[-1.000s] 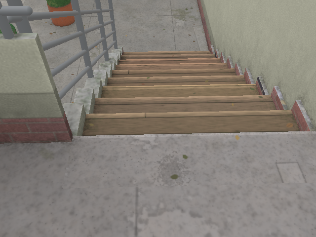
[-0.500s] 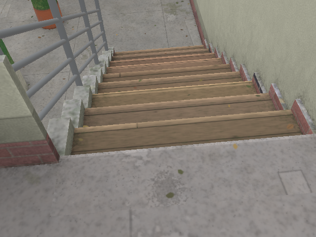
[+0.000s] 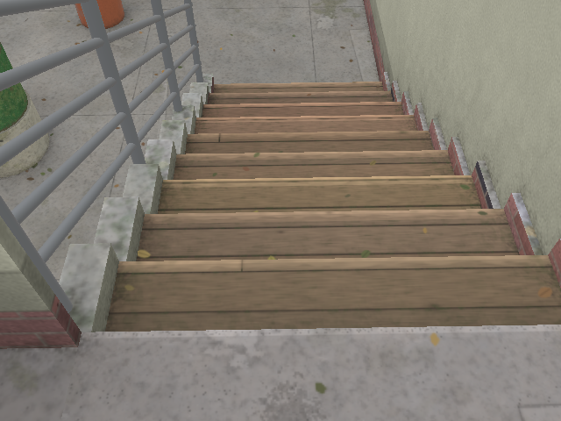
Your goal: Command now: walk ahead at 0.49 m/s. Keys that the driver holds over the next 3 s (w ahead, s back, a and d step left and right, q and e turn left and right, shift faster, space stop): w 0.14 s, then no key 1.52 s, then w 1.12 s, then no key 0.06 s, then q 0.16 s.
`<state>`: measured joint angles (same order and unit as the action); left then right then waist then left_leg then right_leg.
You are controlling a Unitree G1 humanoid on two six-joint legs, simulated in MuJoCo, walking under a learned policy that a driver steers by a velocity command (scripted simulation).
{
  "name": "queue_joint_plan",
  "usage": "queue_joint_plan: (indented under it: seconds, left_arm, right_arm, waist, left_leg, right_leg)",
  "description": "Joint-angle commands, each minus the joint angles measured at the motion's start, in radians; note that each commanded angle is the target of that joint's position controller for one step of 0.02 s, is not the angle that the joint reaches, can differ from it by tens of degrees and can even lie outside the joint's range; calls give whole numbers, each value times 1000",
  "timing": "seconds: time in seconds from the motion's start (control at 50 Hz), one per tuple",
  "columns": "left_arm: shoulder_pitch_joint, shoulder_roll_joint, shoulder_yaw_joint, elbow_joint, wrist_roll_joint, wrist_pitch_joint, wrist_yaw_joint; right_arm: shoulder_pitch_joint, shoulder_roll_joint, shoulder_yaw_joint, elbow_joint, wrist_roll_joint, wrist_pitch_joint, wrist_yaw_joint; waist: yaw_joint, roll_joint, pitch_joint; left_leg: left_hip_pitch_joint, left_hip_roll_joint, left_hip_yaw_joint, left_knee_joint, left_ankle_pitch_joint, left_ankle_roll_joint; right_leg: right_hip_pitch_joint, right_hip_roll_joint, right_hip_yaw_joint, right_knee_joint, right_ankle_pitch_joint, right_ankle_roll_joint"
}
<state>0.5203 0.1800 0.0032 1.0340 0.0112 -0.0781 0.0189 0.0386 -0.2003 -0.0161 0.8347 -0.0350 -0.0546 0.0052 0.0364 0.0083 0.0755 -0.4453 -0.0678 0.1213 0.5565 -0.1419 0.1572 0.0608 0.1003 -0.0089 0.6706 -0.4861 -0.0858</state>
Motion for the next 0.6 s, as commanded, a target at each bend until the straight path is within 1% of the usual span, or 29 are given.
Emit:
queue_joint_plan:
  seconds: [0.02, 0.04, 0.06, 0.08, 0.1, 0.12, 0.14, 0.18, 0.2, 0.22, 0.24, 0.26, 0.28, 0.3, 0.34, 0.36, 0.38, 0.4, 0.42, 0.44, 0.46, 0.48, 0.5, 0.52, 0.54, 0.56, 0.58, 0.6]
  left_arm:
    - [41, 119, 29, -79, 8, -7, -8]
    - [-61, 158, 37, -118, 15, -12, -15]
    - [-120, 160, 42, -130, 19, -16, -21]
    - [-116, 135, 39, -123, 26, -7, -25]
    - [-92, 107, 33, -117, 36, 9, -31]
    - [-80, 79, 29, -112, 38, 22, -36]
    - [-89, 66, 27, -117, 38, 30, -41]
    - [-151, 72, 28, -141, 32, 44, -41]
    - [-190, 74, 28, -154, 31, 48, -39]
    - [-224, 71, 27, -165, 28, 50, -37]
    - [-256, 63, 23, -174, 24, 50, -36]
    - [-285, 54, 19, -180, 19, 51, -36]
    - [-312, 46, 15, -184, 15, 52, -35]
    - [-338, 39, 11, -188, 14, 49, -33]
    - [-372, 43, 8, -186, 13, 49, -24]
    - [-369, 51, 8, -175, 4, 46, -21]
    - [-366, 60, 10, -168, 5, 43, -16]
    - [-334, 62, 10, -155, 8, 39, -7]
    - [-294, 74, 14, -137, 9, 30, 2]
    - [-211, 73, 17, -102, 9, 21, 7]
    - [-123, 115, 27, -72, 15, 3, 12]
    - [-14, 185, 42, -51, 24, -5, 12]
    - [-18, 160, 36, -47, -6, 9, 6]
    - [-90, 121, 26, -65, -23, 20, -1]
    - [-179, 93, 16, -77, -14, 29, 3]
    - [-234, 71, 7, -84, -1, 36, 8]
    - [-267, 68, 6, -85, 4, 41, 16]
    - [-276, 67, 5, -78, 10, 44, 19]
  right_arm:
    - [414, -231, -76, 92, 19, 7, -7]
    - [291, -168, -61, 66, 31, 7, -5]
    - [236, -117, -49, 59, 27, 0, 0]
    - [251, -81, -39, 73, 20, -12, 2]
    - [268, -61, -32, 91, 22, -23, -1]
    - [291, -57, -28, 108, 24, -34, -1]
    - [318, -70, -31, 121, 25, -44, -2]
    - [354, -96, -33, 138, 26, -55, -1]
    - [369, -98, -30, 144, 26, -56, 0]
    - [384, -95, -26, 149, 25, -54, 1]
    - [395, -90, -21, 152, 25, -51, 1]
    - [407, -86, -16, 155, 27, -48, 0]
    - [423, -82, -12, 158, 30, -44, -3]
    - [439, -75, -8, 164, 27, -40, -8]
    - [467, -72, -2, 174, 25, -31, -16]
    - [470, -64, 2, 178, 19, -26, -17]
    - [468, -61, 3, 179, 18, -21, -19]
    - [472, -67, 3, 188, 23, -20, -27]
    - [456, -85, -1, 187, 20, -16, -37]
    - [439, -94, -4, 188, 31, -12, -40]
    - [460, -93, -5, 190, 37, -15, -40]
    - [548, -31, 9, 181, 52, -20, -43]
    - [649, 3, 9, 218, 80, 3, -41]
    - [591, -57, -8, 222, 44, 27, -42]
    - [498, -49, -12, 202, 18, 38, -37]
    - [442, -33, -10, 192, 10, 48, -34]
    - [421, -19, -8, 189, 8, 61, -31]
    - [443, 6, -2, 206, 6, 72, -30]
  waist:
    - [-143, 86, -284]
    - [-96, 38, -111]
    - [-77, -5, -34]
    - [-44, -30, -7]
    - [-12, -25, -9]
    - [2, -12, -8]
    - [8, -8, -3]
    - [11, 9, 27]
    - [9, 14, 33]
    - [5, 20, 27]
    - [-2, 32, 15]
    - [-12, 48, 1]
    - [-23, 64, -11]
    - [-38, 75, -22]
    - [-57, 98, -33]
    - [-59, 113, -38]
    - [-59, 115, -37]
    - [-48, 122, -42]
    - [-37, 106, -44]
    - [6, 72, -56]
    - [28, 14, -99]
    - [17, -118, -233]
    - [10, -218, -379]
    - [-10, -112, -312]
    - [-22, -96, -185]
    - [-41, -65, -116]
    - [-64, -77, -77]
    - [-81, -91, -70]
  left_leg:
    - [710, 446, -831, -259, -215, 257]
    - [540, 417, -690, -333, -346, 217]
    - [406, 374, -603, -381, -289, 183]
    - [328, 340, -522, -393, -164, 153]
    - [262, 307, -449, -407, -95, 126]
    - [229, 287, -398, -416, -37, 111]
    - [217, 275, -363, -424, 13, 107]
    - [206, 261, -278, -420, 265, 96]
    - [212, 249, -234, -402, 430, 82]
    - [224, 231, -191, -375, 583, 63]
    - [234, 211, -153, -349, 686, 38]
    - [245, 194, -126, -327, 743, 12]
    - [260, 183, -109, -309, 766, -11]
    - [278, 170, -101, -295, 761, -24]
    - [329, 179, -106, -263, 745, -28]
    - [339, 179, -96, -236, 742, -26]
    - [347, 191, -107, -204, 744, -21]
    - [362, 207, -126, -159, 739, -8]
    - [374, 213, -145, -107, 749, -6]
    - [373, 202, -146, -16, 705, -21]
    - [321, 165, -134, 110, 533, -51]
    - [166, 99, -97, 343, 29, -83]
    - [98, -4, -108, 532, -509, -106]
    - [89, 30, -171, 569, -515, -117]
    - [58, 41, -168, 568, -484, -125]
    - [73, 65, -176, 510, -425, -133]
    - [120, 82, -171, 437, -378, -143]
    - [177, 76, -149, 387, -343, -150]
  right_leg:
    - [-681, -22, 86, 773, -1, -7]
    - [-727, -93, 85, 714, 109, -16]
    - [-691, -119, 76, 652, 161, -18]
    - [-644, -142, 78, 613, 173, -9]
    - [-581, -162, 76, 563, 182, 6]
    - [-552, -169, 65, 527, 185, 18]
    - [-557, -175, 50, 499, 198, 26]
    - [-602, -188, 18, 427, 260, 48]
    - [-619, -190, 1, 380, 300, 57]
    - [-621, -185, -16, 326, 340, 64]
    - [-608, -175, -32, 266, 381, 67]
    - [-587, -162, -48, 210, 424, 67]
    - [-567, -148, -61, 159, 464, 65]
    - [-555, -132, -68, 108, 496, 63]
    - [-534, -110, -75, 45, 513, 61]
    - [-505, -100, -73, 21, 511, 51]
    - [-484, -91, -72, -3, 487, 41]
    - [-457, -85, -63, -29, 450, 28]
    - [-417, -74, -58, -80, 412, 18]
    - [-325, -68, -60, -198, 477, 6]
    - [-180, -140, 5, -262, 788, -8]
    - [68, -385, 194, -151, 1345, -99]
    - [118, -525, 371, -178, 1425, -275]
    - [-24, -485, 363, -256, 1120, -272]
    - [-154, -443, 326, -328, 873, -245]
    - [-259, -403, 278, -386, 722, -208]
    - [-351, -361, 223, -428, 616, -173]
    - [-409, -320, 172, -438, 570, -144]
